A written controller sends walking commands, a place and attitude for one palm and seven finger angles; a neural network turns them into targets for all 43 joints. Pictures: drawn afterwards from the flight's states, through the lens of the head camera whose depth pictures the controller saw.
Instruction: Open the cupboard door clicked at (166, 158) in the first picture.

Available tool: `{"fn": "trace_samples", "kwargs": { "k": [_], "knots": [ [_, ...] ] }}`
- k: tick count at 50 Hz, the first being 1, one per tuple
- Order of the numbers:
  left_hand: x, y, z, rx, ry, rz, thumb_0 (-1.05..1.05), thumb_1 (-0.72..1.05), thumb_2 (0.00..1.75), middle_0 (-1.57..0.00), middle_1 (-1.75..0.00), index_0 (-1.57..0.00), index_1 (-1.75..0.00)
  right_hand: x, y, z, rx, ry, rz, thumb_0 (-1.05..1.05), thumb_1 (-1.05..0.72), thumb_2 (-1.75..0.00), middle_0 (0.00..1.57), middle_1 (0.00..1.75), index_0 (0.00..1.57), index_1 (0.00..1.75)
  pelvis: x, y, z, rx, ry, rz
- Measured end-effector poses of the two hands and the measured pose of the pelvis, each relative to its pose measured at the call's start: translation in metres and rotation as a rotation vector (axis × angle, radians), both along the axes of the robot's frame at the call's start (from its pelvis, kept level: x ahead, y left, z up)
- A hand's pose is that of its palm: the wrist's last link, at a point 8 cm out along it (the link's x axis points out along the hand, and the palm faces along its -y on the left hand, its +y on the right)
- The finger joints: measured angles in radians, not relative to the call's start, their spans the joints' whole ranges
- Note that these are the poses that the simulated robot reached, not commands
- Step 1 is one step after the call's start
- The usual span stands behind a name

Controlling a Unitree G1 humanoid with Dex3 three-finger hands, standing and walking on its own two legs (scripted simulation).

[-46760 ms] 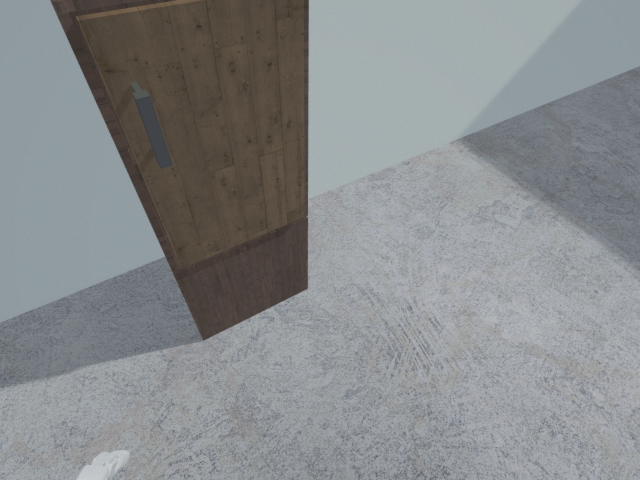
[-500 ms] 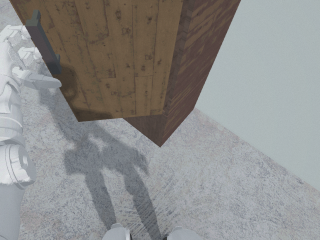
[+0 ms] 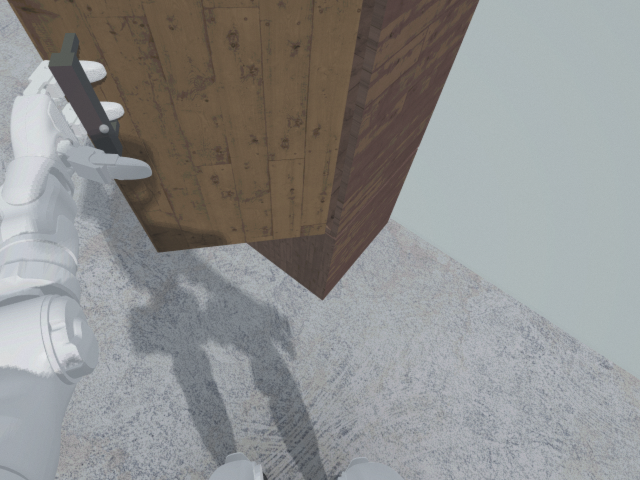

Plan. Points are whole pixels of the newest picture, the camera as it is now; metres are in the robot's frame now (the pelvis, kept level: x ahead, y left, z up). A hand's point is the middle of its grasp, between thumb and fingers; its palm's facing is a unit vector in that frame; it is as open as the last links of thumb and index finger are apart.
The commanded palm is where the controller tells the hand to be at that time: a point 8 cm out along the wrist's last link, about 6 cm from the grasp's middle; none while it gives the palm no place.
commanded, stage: slide the fingers in behind the handle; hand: left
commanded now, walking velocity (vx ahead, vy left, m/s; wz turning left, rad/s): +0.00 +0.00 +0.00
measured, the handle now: (92, 100) +0.56 +0.23 +0.12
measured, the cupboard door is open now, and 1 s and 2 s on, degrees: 48 48 87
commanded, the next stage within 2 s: close the thumb around the handle in 0.24 s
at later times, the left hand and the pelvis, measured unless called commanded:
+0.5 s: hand (104, 132) +0.50 +0.21 +0.12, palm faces +0.09 -1.00 +0.01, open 13.4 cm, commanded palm +0.48 +0.25 +0.11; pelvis -0.01 +0.00 +0.00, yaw +1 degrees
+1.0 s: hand (109, 129) +0.51 +0.21 +0.12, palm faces +0.07 -1.00 -0.01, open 5.6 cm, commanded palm +0.48 +0.26 +0.11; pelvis +0.00 +0.00 +0.00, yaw +0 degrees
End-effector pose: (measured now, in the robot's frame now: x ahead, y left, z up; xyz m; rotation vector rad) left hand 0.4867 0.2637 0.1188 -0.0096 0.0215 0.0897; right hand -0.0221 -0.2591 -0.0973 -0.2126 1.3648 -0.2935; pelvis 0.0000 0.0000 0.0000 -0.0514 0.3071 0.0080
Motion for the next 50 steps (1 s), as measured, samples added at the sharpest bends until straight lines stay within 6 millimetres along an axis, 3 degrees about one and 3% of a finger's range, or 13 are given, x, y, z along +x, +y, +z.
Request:
{"fn": "trace_samples", "kwargs": {
  "k": [19,24,31,46,50],
  "knots": [
    [-0.013,0.001,0.003,0.007,-0.006,0.000,-0.01,-0.50,0.30,-0.29,-1.19,-0.30,-1.20,0.001,-0.012,0.004,-0.032,-0.027,0.023,0.01,-0.91,-0.90,0.21,0.30,0.20,0.30,-0.009,-0.002,0.000,-0.001,-0.017,0.011],
    [-0.012,-0.003,0.005,0.004,-0.028,-0.003,-0.01,-0.42,0.33,-0.30,-1.20,-0.30,-1.21,-0.001,-0.012,0.003,-0.033,-0.025,0.025,0.01,-0.91,-0.90,0.21,0.30,0.20,0.30,-0.012,-0.002,-0.001,-0.001,-0.014,0.011],
    [-0.009,-0.005,0.004,0.012,-0.001,0.000,-0.01,-0.15,0.45,-0.32,-1.23,-0.32,-1.24,-0.007,-0.009,0.001,-0.024,-0.018,0.017,0.01,-0.91,-0.90,0.21,0.30,0.20,0.30,-0.012,-0.002,-0.001,-0.001,-0.011,0.012],
    [-0.001,-0.002,0.000,-0.001,0.013,0.000,0.00,0.63,0.78,-0.38,-1.32,-0.38,-1.32,-0.016,-0.007,0.003,-0.020,0.016,-0.006,0.01,-0.91,-0.90,0.21,0.30,0.21,0.30,-0.007,-0.003,-0.001,0.000,0.002,0.003],
    [0.000,-0.006,0.001,0.015,-0.007,-0.017,0.01,0.73,0.83,-0.39,-1.33,-0.38,-1.34,-0.013,-0.008,0.004,-0.024,0.014,-0.007,0.01,-0.91,-0.90,0.21,0.30,0.20,0.30,-0.005,-0.003,0.000,0.000,0.002,0.000]
  ]
}}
